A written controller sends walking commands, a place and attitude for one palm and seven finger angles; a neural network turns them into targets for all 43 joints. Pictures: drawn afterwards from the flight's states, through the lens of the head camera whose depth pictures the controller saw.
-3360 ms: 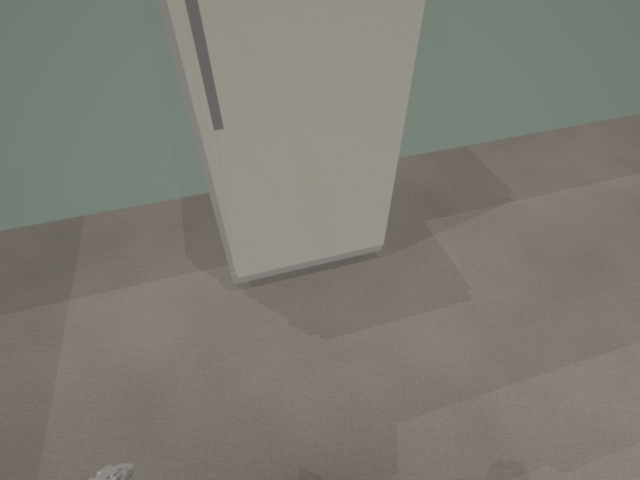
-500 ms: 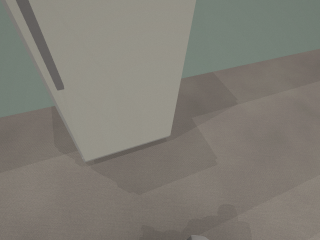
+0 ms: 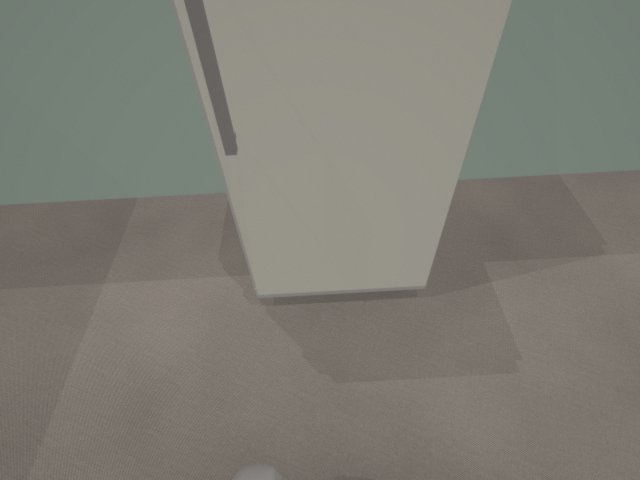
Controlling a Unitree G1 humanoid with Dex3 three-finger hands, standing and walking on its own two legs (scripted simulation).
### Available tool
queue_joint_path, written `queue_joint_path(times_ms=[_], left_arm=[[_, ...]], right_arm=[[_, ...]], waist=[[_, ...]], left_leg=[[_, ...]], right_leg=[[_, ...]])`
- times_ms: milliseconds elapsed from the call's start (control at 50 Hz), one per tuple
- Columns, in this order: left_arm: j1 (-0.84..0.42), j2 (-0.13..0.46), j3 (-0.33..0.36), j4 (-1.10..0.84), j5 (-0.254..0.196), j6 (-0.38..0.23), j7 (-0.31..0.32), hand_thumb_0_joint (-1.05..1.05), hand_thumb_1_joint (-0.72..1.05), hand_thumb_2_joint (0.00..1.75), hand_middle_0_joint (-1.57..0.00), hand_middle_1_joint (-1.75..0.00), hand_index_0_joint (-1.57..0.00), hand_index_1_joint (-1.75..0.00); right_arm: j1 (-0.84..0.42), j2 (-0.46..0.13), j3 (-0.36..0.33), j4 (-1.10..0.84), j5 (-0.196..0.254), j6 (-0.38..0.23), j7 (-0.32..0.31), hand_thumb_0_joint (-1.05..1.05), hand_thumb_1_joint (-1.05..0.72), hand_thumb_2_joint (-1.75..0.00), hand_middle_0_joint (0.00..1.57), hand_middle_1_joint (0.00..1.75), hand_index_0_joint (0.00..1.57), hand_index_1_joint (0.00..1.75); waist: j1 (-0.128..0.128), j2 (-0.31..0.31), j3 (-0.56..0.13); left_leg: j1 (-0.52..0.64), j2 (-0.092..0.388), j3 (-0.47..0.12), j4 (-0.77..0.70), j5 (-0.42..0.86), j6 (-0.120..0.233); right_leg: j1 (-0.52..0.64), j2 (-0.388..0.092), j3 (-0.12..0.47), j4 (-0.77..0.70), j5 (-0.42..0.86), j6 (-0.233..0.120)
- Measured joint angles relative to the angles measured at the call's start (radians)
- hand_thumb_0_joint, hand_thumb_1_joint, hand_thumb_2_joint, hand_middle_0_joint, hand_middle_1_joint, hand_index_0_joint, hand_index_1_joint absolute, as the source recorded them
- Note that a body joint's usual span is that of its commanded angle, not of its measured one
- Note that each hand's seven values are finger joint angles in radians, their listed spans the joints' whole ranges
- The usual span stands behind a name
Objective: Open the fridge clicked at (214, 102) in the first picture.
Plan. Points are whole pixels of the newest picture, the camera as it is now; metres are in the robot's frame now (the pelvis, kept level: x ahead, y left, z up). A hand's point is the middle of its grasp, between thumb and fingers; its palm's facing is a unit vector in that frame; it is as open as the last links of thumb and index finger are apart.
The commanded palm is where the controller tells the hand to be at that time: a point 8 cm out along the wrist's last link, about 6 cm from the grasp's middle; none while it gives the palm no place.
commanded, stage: take the last steps up to it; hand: left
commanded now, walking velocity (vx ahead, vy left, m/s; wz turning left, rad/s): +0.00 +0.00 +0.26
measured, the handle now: (211, 59) +0.77 +0.24 +0.16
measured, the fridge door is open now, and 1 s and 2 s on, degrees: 0 0 0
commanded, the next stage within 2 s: come to a stop and stand still in 1.08 s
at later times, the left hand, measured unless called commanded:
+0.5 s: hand out of the picture +0.04 +0.25 -0.18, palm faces +0.11 -0.98 -0.18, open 7.4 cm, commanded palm none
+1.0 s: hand (220, 449) +0.19 +0.17 -0.17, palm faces +0.13 -0.97 -0.18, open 7.3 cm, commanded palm none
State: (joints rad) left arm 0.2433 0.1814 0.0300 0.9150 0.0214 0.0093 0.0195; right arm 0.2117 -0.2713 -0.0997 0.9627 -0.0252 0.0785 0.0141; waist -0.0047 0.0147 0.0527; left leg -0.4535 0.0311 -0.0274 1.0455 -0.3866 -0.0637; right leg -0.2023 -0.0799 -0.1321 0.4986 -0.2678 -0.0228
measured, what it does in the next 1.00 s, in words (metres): walks ahead: left foot, then right foot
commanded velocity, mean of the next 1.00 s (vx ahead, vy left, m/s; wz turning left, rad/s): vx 0.27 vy -0.01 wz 0.04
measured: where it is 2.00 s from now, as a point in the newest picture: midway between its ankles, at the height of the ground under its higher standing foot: (333, 467)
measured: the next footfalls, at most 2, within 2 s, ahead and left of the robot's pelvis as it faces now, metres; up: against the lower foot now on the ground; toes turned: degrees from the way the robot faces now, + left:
left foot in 0.18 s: -0.01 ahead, +0.15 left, +0.00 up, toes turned +6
right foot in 0.66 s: +0.24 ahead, -0.08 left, +0.00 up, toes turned -4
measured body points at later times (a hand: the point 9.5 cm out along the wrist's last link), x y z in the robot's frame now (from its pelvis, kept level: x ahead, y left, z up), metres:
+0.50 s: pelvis +0.04 +0.05 +0.00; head +0.05 +0.07 +0.45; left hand +0.04 +0.30 -0.16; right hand +0.05 -0.19 -0.15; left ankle -0.05 +0.15 -0.74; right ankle +0.11 -0.08 -0.68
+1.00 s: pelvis +0.20 +0.00 +0.00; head +0.20 -0.01 +0.45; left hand +0.19 +0.22 -0.15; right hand +0.25 -0.23 -0.16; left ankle +0.26 +0.15 -0.69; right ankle +0.20 -0.07 -0.74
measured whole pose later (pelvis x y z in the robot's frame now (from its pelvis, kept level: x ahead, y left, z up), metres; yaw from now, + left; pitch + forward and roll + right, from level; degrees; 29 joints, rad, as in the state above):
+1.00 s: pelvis +0.20 +0.00 +0.00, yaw +4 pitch -1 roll -1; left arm 0.32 0.14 0.03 1.09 0.02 -0.06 0.01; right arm 0.26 -0.17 -0.07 1.06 -0.03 -0.01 0.00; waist 0.00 0.03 0.01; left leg -0.52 0.13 0.06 0.90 -0.21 -0.02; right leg -0.13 0.03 -0.17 0.35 -0.22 -0.07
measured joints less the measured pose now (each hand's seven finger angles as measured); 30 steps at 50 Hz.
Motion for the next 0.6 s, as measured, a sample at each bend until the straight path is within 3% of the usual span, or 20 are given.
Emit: queue_joint_path(times_ms=[100, 180, 200, 220, 260, 340, 420, 520, 600], left_arm=[[0.047, 0.008, 0.001, 0.03, 0.01, 0.0, -0.006, 0.01, 0.91, 0.9, -0.21, -0.3, -0.2, -0.3], [0.092, 0.031, 0.011, 0.074, 0.005, 0.008, -0.01, 0.01, 0.91, 0.9, -0.21, -0.3, -0.2, -0.3], [0.101, 0.042, 0.015, 0.086, 0.0, 0.014, -0.012, 0.01, 0.91, 0.9, -0.21, -0.3, -0.2, -0.3], [0.106, 0.055, 0.02, 0.101, 0.0, 0.025, -0.012, 0.01, 0.91, 0.9, -0.21, -0.3, -0.2, -0.3], [0.118, 0.07, 0.025, 0.126, 0.005, 0.039, -0.015, 0.01, 0.91, 0.9, -0.2, -0.3, -0.2, -0.3], [0.117, 0.074, 0.025, 0.154, 0.008, 0.03, -0.032, 0.01, 0.91, 0.9, -0.2, -0.3, -0.19, -0.3], [0.087, 0.06, 0.02, 0.151, 0.004, 0.014, -0.04, 0.01, 0.91, 0.9, -0.2, -0.3, -0.19, -0.3], [0.023, 0.038, 0.016, 0.139, -0.001, 0.013, -0.045, 0.01, 0.92, 0.9, -0.2, -0.3, -0.19, -0.3], [-0.036, 0.016, 0.013, 0.12, -0.006, 0.005, -0.051, 0.01, 0.92, 0.9, -0.2, -0.3, -0.19, -0.3]], right_arm=[[-0.062, 0.014, 0.02, 0.001, 0.01, -0.003, -0.003, 0.01, -0.92, -0.9, 0.19, 0.3, 0.19, 0.3], [-0.083, 0.037, 0.044, -0.012, 0.013, -0.039, -0.003, 0.01, -0.92, -0.9, 0.19, 0.3, 0.2, 0.3], [-0.082, 0.048, 0.048, -0.012, 0.01, -0.054, -0.004, 0.01, -0.91, -0.9, 0.19, 0.3, 0.2, 0.3], [-0.08, 0.064, 0.053, -0.011, 0.007, -0.063, -0.004, 0.01, -0.91, -0.9, 0.19, 0.3, 0.2, 0.3], [-0.058, 0.09, 0.069, -0.008, 0.002, -0.076, -0.004, 0.0, -0.91, -0.9, 0.19, 0.3, 0.2, 0.3], [0.01, 0.12, 0.073, 0.016, 0.007, -0.1, -0.03, 0.0, -0.93, -0.9, 0.2, 0.3, 0.2, 0.3], [0.077, 0.111, 0.072, 0.056, 0.009, -0.119, -0.038, 0.0, -0.94, -0.9, 0.2, 0.3, 0.2, 0.3], [0.164, 0.116, 0.071, 0.114, 0.005, -0.124, -0.042, 0.0, -0.93, -0.9, 0.2, 0.3, 0.2, 0.3], [0.218, 0.115, 0.067, 0.157, -0.004, -0.12, -0.041, 0.0, -0.92, -0.9, 0.2, 0.3, 0.2, 0.3]], waist=[[0.04, -0.022, 0.02], [0.058, -0.038, 0.005], [0.057, -0.049, 0.0], [0.062, -0.067, -0.001], [0.067, -0.078, -0.015], [0.048, -0.067, -0.036], [0.036, -0.062, -0.034], [0.012, -0.057, -0.023], [-0.021, -0.034, -0.007]], left_leg=[[0.109, 0.004, 0.028, -0.2, -0.064, 0.009], [0.248, -0.008, 0.069, -0.476, 0.01, 0.032], [0.261, -0.015, 0.073, -0.511, 0.045, 0.07], [0.263, -0.023, 0.077, -0.502, 0.046, 0.084], [0.285, -0.021, 0.081, -0.513, 0.037, 0.087], [0.365, -0.022, 0.068, -0.623, 0.071, 0.086], [0.434, -0.037, 0.067, -0.708, 0.094, 0.094], [0.498, -0.047, 0.073, -0.751, 0.076, 0.085], [0.532, -0.034, 0.08, -0.729, 0.022, 0.063]], right_leg=[[-0.034, -0.028, -0.022, 0.028, -0.003, 0.016], [-0.067, -0.042, -0.041, 0.075, -0.02, 0.046], [-0.083, -0.047, -0.036, 0.117, -0.062, 0.052], [-0.104, -0.044, -0.011, 0.182, -0.134, 0.056], [-0.159, -0.019, 0.026, 0.338, -0.198, 0.055], [-0.248, -0.002, 0.055, 0.524, -0.101, 0.057], [-0.307, -0.013, 0.071, 0.554, -0.025, 0.068], [-0.324, -0.022, 0.059, 0.429, 0.006, 0.068], [-0.277, -0.009, 0.037, 0.245, -0.005, 0.044]])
